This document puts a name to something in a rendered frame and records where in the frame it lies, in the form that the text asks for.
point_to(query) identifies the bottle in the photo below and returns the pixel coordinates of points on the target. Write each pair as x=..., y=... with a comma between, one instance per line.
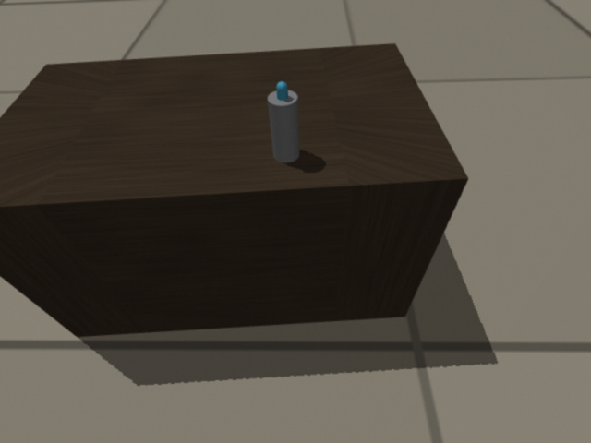
x=283, y=112

